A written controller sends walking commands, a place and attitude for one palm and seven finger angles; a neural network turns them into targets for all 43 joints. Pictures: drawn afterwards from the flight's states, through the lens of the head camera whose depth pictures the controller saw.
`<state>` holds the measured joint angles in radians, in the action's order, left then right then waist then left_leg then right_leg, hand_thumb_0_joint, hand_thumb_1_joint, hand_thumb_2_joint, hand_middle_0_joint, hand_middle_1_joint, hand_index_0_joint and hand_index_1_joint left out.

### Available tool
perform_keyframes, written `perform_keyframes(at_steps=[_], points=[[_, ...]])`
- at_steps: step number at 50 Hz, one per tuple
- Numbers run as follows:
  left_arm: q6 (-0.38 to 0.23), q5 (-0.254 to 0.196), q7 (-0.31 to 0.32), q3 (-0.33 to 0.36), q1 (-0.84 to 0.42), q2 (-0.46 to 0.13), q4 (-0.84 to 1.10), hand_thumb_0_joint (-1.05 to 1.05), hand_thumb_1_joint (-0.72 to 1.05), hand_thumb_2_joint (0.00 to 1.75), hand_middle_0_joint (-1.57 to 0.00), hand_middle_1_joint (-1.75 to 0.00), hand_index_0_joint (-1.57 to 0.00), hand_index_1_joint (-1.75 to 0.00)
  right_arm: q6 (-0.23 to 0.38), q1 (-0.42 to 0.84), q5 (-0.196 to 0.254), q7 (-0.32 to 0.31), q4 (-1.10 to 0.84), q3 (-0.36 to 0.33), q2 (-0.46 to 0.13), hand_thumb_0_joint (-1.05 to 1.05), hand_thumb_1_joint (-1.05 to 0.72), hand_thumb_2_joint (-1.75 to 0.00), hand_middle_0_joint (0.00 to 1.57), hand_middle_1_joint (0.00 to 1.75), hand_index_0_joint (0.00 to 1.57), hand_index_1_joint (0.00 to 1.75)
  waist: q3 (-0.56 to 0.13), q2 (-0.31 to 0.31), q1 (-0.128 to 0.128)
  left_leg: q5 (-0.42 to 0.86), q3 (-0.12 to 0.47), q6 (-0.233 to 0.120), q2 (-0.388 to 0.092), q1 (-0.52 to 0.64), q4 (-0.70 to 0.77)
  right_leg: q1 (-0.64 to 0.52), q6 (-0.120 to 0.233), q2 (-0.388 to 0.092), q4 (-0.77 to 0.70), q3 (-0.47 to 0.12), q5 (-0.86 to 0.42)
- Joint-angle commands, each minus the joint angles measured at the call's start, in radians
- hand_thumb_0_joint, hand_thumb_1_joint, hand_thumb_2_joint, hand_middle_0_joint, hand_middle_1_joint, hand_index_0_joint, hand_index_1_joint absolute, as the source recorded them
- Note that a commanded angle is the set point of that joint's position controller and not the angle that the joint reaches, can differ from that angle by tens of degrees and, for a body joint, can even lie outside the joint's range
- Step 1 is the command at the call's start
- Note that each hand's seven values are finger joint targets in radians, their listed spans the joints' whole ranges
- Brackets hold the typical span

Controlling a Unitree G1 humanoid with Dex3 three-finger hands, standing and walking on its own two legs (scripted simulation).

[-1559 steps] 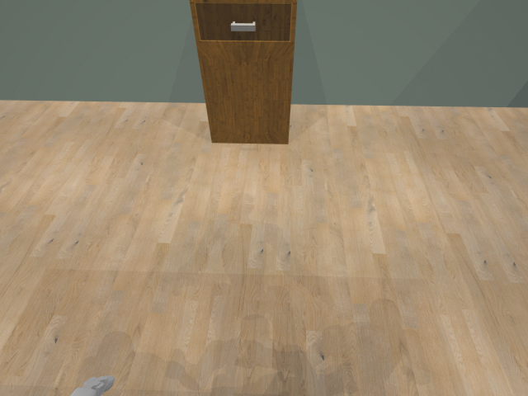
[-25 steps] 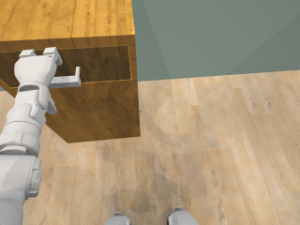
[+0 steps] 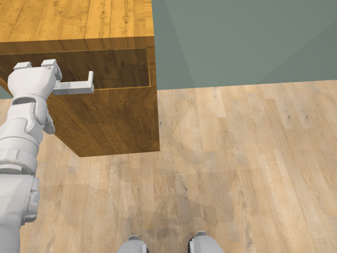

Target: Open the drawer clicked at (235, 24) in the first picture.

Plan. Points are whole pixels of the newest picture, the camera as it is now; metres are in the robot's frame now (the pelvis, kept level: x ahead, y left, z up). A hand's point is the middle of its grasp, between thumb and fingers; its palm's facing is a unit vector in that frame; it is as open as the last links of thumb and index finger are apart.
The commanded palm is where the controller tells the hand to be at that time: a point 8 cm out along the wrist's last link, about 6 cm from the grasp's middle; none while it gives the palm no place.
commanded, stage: lower the fingers behind the handle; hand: left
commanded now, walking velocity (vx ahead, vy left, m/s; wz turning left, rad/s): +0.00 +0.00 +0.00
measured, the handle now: (74, 81) +0.58 +0.26 -0.02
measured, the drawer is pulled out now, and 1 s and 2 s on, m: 0.00 0.00 0.00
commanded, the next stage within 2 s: lift the hand off the handle in 1.68 s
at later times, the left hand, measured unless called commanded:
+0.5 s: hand (59, 105) +0.48 +0.27 +0.01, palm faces -0.13 -0.01 -0.99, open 14.0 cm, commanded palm +0.48 +0.26 +0.06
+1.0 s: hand (65, 102) +0.49 +0.26 +0.00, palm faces -0.06 +0.00 -1.00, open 13.8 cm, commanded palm +0.48 +0.25 +0.03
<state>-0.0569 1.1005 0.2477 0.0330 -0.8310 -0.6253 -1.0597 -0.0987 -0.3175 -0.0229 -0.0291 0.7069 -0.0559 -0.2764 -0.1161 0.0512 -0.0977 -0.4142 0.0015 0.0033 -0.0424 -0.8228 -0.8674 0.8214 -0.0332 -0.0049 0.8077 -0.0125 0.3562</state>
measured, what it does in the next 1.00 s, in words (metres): stands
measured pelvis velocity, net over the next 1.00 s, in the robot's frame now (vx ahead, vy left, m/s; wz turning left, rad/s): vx -0.01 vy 0.01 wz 0.00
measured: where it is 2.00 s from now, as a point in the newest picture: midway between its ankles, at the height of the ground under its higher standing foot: outside the picture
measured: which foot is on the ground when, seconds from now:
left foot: down 0.00-1.00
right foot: down 0.00-1.00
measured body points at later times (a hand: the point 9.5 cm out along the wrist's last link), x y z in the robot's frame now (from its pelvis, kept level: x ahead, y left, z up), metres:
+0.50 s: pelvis +0.00 +0.01 -0.01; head +0.12 +0.01 +0.43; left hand +0.48 +0.27 +0.06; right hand -0.01 -0.27 -0.14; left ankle -0.01 +0.12 -0.69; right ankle +0.01 -0.14 -0.69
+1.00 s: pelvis -0.01 +0.01 -0.02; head +0.12 +0.01 +0.41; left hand +0.49 +0.26 +0.05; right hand +0.00 -0.27 -0.15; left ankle -0.01 +0.12 -0.69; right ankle +0.01 -0.14 -0.69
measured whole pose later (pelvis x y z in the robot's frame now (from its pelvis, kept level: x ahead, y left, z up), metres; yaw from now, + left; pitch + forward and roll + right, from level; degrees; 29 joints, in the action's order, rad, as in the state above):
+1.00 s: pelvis -0.01 +0.01 -0.02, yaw +0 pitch +25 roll -2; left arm -0.09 1.12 0.32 0.01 -0.90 -0.58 -1.11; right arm -0.08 -0.33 -0.04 -0.02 0.73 -0.04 -0.25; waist -0.15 0.05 -0.13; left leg -0.46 0.01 0.00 -0.04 -0.98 -1.01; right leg 0.97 -0.04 -0.01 0.93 -0.01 0.39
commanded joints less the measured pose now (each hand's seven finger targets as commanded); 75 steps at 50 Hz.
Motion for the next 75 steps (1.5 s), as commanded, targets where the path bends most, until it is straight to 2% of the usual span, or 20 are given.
perform_keyframes(at_steps=[1, 6, 8, 11, 14, 17, 21, 24, 28, 33, 38, 42, 43, 50, 54, 56, 64, 68, 72, 75], points=[[-0.06, -0.046, -0.042, -0.036, -0.495, -0.167, 0.278, 0.0, -0.5, 0.3, -0.3, -1.2, -0.3, -1.2, 0.023, -0.19, 0.007, -0.039, -0.038, -0.069, -0.153, 0.0, -0.9, -0.9, 0.2, 0.3, 0.2, 0.3, -0.518, -0.001, -0.076, 0.429, -0.02, -0.044, 0.046, 0.362, 0.07, -0.288, 0.037, 0.059, -0.103, 0.036, -0.38], [-0.166, -0.048, -0.033, 0.035, -0.467, -0.216, 0.315, 0.0, -0.5, 0.3, -0.3, -1.2, -0.3, -1.2, 0.033, -0.186, -0.001, -0.055, -0.01, -0.066, -0.15, 0.0, -0.9, -0.9, 0.2, 0.3, 0.2, 0.3, -0.429, 0.064, -0.045, 0.439, 0.001, -0.035, 0.049, 0.359, 0.062, -0.186, 0.054, 0.064, -0.084, 0.049, -0.311], [-0.159, -0.032, 0.01, 0.073, -0.403, -0.237, 0.22, 0.0, -0.5, 0.3, -0.3, -1.2, -0.3, -1.2, 0.029, -0.176, -0.001, -0.041, 0.002, -0.055, -0.152, 0.0, -0.9, -0.9, 0.2, 0.3, 0.2, 0.3, -0.349, 0.053, -0.027, 0.387, 0.003, -0.03, 0.05, 0.272, 0.058, -0.139, 0.06, 0.062, -0.061, 0.059, -0.262], [-0.102, -0.003, 0.081, 0.147, -0.341, -0.319, 0.159, 0.0, -0.5, 0.3, -0.3, -1.2, -0.3, -1.2, 0.018, -0.159, -0.012, -0.013, -0.008, -0.044, -0.163, 0.0, -0.9, -0.9, 0.2, 0.3, 0.2, 0.3, -0.382, 0.072, 0.022, 0.407, -0.01, -0.027, 0.056, 0.205, 0.048, -0.164, 0.066, 0.061, -0.02, 0.065, -0.277], [-0.028, 0.028, 0.123, 0.09, -0.329, -0.253, 0.135, 0.0, -0.5, 0.3, -0.3, -1.2, -0.3, -1.2, 0.017, -0.16, -0.016, 0.006, -0.033, -0.047, -0.159, 0.0, -0.9, -0.9, 0.2, 0.3, 0.2, 0.3, -0.451, 0.087, 0.016, 0.443, -0.024, -0.023, 0.051, 0.22, 0.036, -0.173, 0.062, 0.064, -0.006, 0.071, -0.309], [0.015, 0.02, 0.11, 0.073, -0.354, -0.24, 0.144, 0.0, -0.5, 0.3, -0.3, -1.2, -0.3, -1.2, 0.016, -0.184, -0.01, 0.009, -0.034, -0.056, -0.168, 0.0, -0.9, -0.9, 0.2, 0.3, 0.2, 0.3, -0.531, 0.028, -0.009, 0.462, -0.026, -0.03, 0.041, 0.257, 0.03, -0.226, 0.051, 0.065, -0.015, 0.063, -0.354], [-0.034, -0.009, 0.057, 0.046, -0.5, -0.237, 0.246, 0.0, -0.5, 0.3, -0.3, -1.2, -0.3, -1.2, 0.025, -0.196, -0.005, -0.018, -0.02, -0.065, -0.165, 0.0, -0.9, -0.9, 0.2, 0.3, 0.2, 0.3, -0.552, 0.007, -0.06, 0.402, -0.014, -0.04, 0.039, 0.291, 0.033, -0.231, 0.042, 0.059, -0.044, 0.044, -0.334], [-0.099, -0.004, 0.046, 0.033, -0.518, -0.227, 0.267, 0.0, -0.5, 0.3, -0.3, -1.2, -0.3, -1.2, 0.038, -0.192, -0.007, -0.04, -0.005, -0.063, -0.157, 0.0, -0.9, -0.9, 0.2, 0.3, 0.2, 0.3, -0.518, 0.045, -0.067, 0.383, 0.001, -0.04, 0.041, 0.298, 0.023, -0.157, 0.044, 0.058, -0.035, 0.046, -0.279], [-0.108, 0.001, 0.061, 0.039, -0.415, -0.204, 0.153, 0.0, -0.5, 0.3, -0.3, -1.2, -0.3, -1.2, 0.04, -0.192, -0.011, -0.027, 0.018, -0.057, -0.159, 0.0, -0.9, -0.9, 0.2, 0.3, 0.2, 0.3, -0.407, 0.073, -0.049, 0.366, 0.007, -0.03, 0.038, 0.244, 0.005, -0.058, 0.057, 0.062, -0.012, 0.061, -0.225], [-0.064, 0.015, 0.089, 0.036, -0.351, -0.182, 0.109, 0.0, -0.5, 0.3, -0.3, -1.2, -0.3, -1.2, 0.032, -0.196, -0.017, -0.003, 0.0, -0.056, -0.157, 0.0, -0.9, -0.9, 0.2, 0.3, 0.2, 0.3, -0.456, 0.097, -0.025, 0.436, 0.0, -0.022, 0.037, 0.239, -0.017, -0.059, 0.063, 0.068, 0.02, 0.072, -0.264], [-0.058, 0.013, 0.101, 0.066, -0.419, -0.224, 0.167, 0.0, -0.5, 0.3, -0.3, -1.2, -0.3, -1.2, 0.03, -0.199, -0.018, -0.004, -0.005, -0.06, -0.165, 0.0, -0.9, -0.9, 0.2, 0.3, 0.2, 0.3, -0.513, 0.048, -0.042, 0.417, 0.001, -0.032, 0.036, 0.221, -0.037, -0.096, 0.053, 0.065, 0.031, 0.06, -0.29], [-0.025, 0.02, 0.098, 0.013, -0.397, -0.175, 0.07, 0.0, -0.5, 0.3, -0.3, -1.2, -0.3, -1.2, 0.031, -0.195, -0.015, -0.006, 0.001, -0.052, -0.162, 0.0, -0.9, -0.9, 0.2, 0.3, 0.2, 0.3, -0.447, 0.032, -0.059, 0.353, -0.005, -0.035, 0.041, 0.165, -0.033, -0.071, 0.05, 0.061, 0.027, 0.064, -0.249], [-0.021, 0.015, 0.097, 0.044, -0.406, -0.22, 0.076, 0.0, -0.5, 0.3, -0.3, -1.2, -0.3, -1.2, 0.028, -0.197, -0.011, -0.005, 0.007, -0.05, -0.171, 0.0, -0.9, -0.9, 0.2, 0.3, 0.2, 0.3, -0.437, 0.022, -0.054, 0.341, -0.001, -0.035, 0.039, 0.155, -0.032, -0.066, 0.053, 0.061, 0.03, 0.06, -0.244], [-0.017, 0.023, 0.074, -0.004, -0.367, -0.154, 0.043, 0.0, -0.5, 0.3, -0.3, -1.2, -0.3, -1.2, 0.028, -0.198, -0.011, -0.003, -0.009, -0.048, -0.161, 0.0, -0.9, -0.9, 0.2, 0.3, 0.2, 0.3, -0.435, 0.028, -0.055, 0.329, -0.003, -0.035, 0.04, 0.142, -0.05, -0.036, 0.056, 0.063, 0.043, 0.065, -0.228], [-0.022, 0.026, 0.061, -0.037, -0.4, -0.138, 0.011, 0.0, -0.5, 0.3, -0.3, -1.2, -0.3, -1.2, 0.035, -0.195, -0.009, -0.01, -0.016, -0.041, -0.159, 0.0, -0.9, -0.9, 0.2, 0.3, 0.2, 0.3, -0.392, 0.002, -0.083, 0.248, -0.004, -0.043, 0.044, 0.072, -0.065, 0.0, 0.051, 0.06, 0.051, 0.062, -0.179], [-0.024, 0.024, 0.052, 0.002, -0.383, -0.186, 0.007, 0.0, -0.5, 0.3, -0.3, -1.2, -0.3, -1.2, 0.031, -0.199, -0.007, -0.01, -0.016, -0.04, -0.166, 0.0, -0.9, -0.9, 0.2, 0.3, 0.2, 0.3, -0.404, -0.006, -0.065, 0.249, -0.002, -0.043, 0.044, 0.058, -0.071, -0.007, 0.056, 0.06, 0.066, 0.058, -0.181], [-0.029, 0.028, 0.044, -0.044, -0.355, -0.124, 0.004, 0.0, -0.5, 0.3, -0.3, -1.2, -0.3, -1.2, 0.041, -0.201, -0.007, -0.011, -0.03, -0.041, -0.158, 0.0, -0.9, -0.9, 0.2, 0.3, 0.2, 0.3, -0.418, 0.001, -0.074, 0.219, -0.004, -0.042, 0.044, 0.023, -0.107, 0.037, 0.053, 0.058, 0.096, 0.063, -0.158], [-0.015, 0.02, 0.043, -0.01, -0.371, -0.178, 0.014, 0.0, -0.5, 0.3, -0.3, -1.2, -0.3, -1.2, 0.04, -0.202, 0.001, -0.011, -0.029, -0.038, -0.165, 0.0, -0.9, -0.9, 0.2, 0.3, 0.2, 0.3, -0.419, -0.001, -0.069, 0.173, -0.001, -0.043, 0.042, 0.008, -0.104, 0.042, 0.053, 0.058, 0.096, 0.06, -0.119], [-0.008, 0.023, 0.039, -0.038, -0.439, -0.173, -0.006, 0.0, -0.5, 0.3, -0.3, -1.2, -0.3, -1.2, 0.049, -0.205, 0.002, -0.019, -0.03, -0.031, -0.165, 0.0, -0.9, -0.9, 0.2, 0.3, 0.2, 0.3, -0.392, -0.006, -0.098, 0.126, 0.006, -0.048, 0.045, -0.015, -0.104, 0.068, 0.047, 0.055, 0.091, 0.062, -0.071], [-0.003, 0.018, 0.029, -0.009, -0.431, -0.221, -0.019, 0.0, -0.5, 0.3, -0.3, -1.2, -0.3, -1.2, 0.05, -0.203, 0.006, -0.021, -0.034, -0.025, -0.171, 0.0, -0.9, -0.9, 0.2, 0.3, 0.2, 0.3, -0.403, -0.003, -0.086, 0.101, 0.007, -0.048, 0.047, -0.033, -0.106, 0.067, 0.049, 0.053, 0.097, 0.058, -0.053]])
